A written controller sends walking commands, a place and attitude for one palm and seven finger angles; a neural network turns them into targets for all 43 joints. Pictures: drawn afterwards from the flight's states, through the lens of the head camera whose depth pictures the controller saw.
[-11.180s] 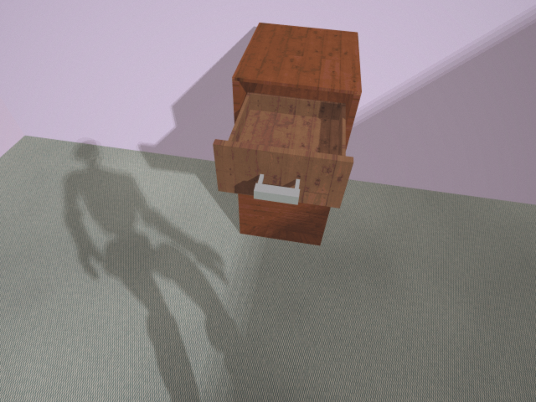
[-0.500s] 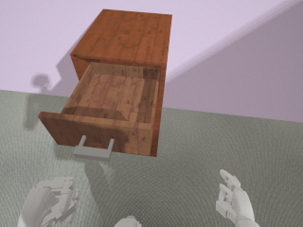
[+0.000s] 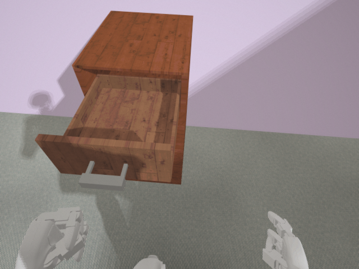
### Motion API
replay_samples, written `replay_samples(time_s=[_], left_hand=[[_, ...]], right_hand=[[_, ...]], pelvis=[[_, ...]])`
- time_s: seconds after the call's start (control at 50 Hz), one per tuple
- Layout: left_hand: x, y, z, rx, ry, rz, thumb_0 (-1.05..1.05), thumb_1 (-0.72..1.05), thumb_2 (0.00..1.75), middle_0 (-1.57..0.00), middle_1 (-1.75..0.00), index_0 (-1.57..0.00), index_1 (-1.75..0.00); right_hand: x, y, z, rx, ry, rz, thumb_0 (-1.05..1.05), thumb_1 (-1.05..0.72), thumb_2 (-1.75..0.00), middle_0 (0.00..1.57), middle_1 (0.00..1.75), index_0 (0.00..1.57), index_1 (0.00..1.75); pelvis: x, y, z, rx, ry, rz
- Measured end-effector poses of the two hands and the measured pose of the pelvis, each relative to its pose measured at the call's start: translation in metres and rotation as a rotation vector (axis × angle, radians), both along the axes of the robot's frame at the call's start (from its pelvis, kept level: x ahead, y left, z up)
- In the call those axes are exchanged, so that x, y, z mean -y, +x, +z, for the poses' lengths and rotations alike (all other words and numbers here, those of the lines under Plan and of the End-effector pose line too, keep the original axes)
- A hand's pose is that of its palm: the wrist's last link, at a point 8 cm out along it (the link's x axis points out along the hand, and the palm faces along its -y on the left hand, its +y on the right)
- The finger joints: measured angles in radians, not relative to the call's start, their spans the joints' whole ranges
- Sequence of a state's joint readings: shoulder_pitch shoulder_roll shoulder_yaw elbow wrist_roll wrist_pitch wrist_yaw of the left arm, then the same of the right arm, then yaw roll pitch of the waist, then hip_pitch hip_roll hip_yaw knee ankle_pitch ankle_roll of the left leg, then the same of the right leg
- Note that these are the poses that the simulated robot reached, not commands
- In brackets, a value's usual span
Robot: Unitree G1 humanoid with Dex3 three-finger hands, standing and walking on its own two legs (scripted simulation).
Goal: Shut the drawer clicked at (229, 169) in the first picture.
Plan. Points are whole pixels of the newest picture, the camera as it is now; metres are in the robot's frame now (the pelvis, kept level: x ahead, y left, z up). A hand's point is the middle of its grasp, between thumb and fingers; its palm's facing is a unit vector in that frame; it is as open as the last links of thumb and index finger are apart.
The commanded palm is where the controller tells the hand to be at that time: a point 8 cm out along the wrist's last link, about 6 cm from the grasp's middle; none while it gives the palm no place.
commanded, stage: bring the fist close to the handle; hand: left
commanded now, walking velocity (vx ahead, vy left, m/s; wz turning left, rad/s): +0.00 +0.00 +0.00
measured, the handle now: (105, 173) +0.35 +0.22 -0.03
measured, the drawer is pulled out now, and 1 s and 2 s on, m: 0.30 0.30 0.28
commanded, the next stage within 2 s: push the drawer shut in 1.36 s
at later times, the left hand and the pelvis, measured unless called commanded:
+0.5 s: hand (97, 227) +0.20 +0.18 +0.02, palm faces +0.01 -1.00 -0.07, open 3.2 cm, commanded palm +0.18 +0.24 +0.02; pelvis +0.01 -0.01 -0.02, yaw +0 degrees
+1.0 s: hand (107, 215) +0.24 +0.19 -0.03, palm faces -0.03 -1.00 -0.06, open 3.3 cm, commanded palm +0.22 +0.24 -0.02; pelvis -0.01 -0.01 -0.06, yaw -2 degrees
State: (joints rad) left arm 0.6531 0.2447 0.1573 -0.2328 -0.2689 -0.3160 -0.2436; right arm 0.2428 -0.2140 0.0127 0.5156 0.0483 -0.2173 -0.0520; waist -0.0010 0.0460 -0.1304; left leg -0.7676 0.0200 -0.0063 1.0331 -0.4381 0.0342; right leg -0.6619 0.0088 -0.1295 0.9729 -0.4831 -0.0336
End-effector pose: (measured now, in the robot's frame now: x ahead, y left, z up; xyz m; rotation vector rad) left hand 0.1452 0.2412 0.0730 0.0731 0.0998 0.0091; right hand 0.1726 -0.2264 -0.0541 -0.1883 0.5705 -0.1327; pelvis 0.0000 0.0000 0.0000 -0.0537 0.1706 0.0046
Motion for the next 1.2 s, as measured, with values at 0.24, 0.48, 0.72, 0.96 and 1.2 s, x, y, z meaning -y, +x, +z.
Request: replay_samples(time_s=[0.24, 0.48, 0.72, 0.96, 1.2], left_hand=[[0.007, 0.020, -0.024, 0.006, -0.016, -0.007, 0.01, 0.90, 0.90, -1.40, -1.60, -1.40, -1.60], [0.005, 0.034, -0.044, -0.013, -0.005, 0.003, 0.01, 0.90, 0.90, -1.40, -1.60, -1.40, -1.60], [0.011, 0.054, -0.070, 0.029, -0.012, -0.038, 0.01, 0.90, 0.90, -1.40, -1.60, -1.40, -1.60], [0.002, 0.074, -0.094, 0.023, -0.014, -0.038, 0.01, 0.90, 0.90, -1.40, -1.60, -1.40, -1.60], [-0.003, 0.076, -0.093, 0.026, -0.020, -0.045, 0.01, 0.90, 0.90, -1.40, -1.60, -1.40, -1.60]], right_hand=[[0.008, 0.009, -0.013, -0.022, -0.027, 0.029, 0.01, -0.90, -0.90, 0.21, 0.30, 0.20, 0.30], [0.018, 0.009, -0.033, -0.083, -0.022, -0.009, 0.01, -0.90, -0.90, 0.21, 0.30, 0.20, 0.30], [0.025, 0.004, -0.060, -0.123, -0.042, -0.005, 0.01, -0.91, -0.90, 0.21, 0.30, 0.20, 0.30], [0.029, -0.012, -0.079, -0.180, -0.053, -0.019, 0.01, -0.90, -0.90, 0.21, 0.30, 0.20, 0.30], [0.024, -0.020, -0.082, -0.215, -0.047, -0.037, 0.01, -0.91, -0.90, 0.21, 0.30, 0.20, 0.30]], pelvis=[[0.007, 0.002, -0.010, -0.044, 0.002, 0.002], [0.013, 0.007, -0.021, -0.091, 0.008, -0.009], [0.016, -0.001, -0.042, -0.144, 0.006, -0.017], [0.014, -0.006, -0.056, -0.179, 0.002, -0.028], [0.007, -0.008, -0.058, -0.188, -0.003, -0.032]])
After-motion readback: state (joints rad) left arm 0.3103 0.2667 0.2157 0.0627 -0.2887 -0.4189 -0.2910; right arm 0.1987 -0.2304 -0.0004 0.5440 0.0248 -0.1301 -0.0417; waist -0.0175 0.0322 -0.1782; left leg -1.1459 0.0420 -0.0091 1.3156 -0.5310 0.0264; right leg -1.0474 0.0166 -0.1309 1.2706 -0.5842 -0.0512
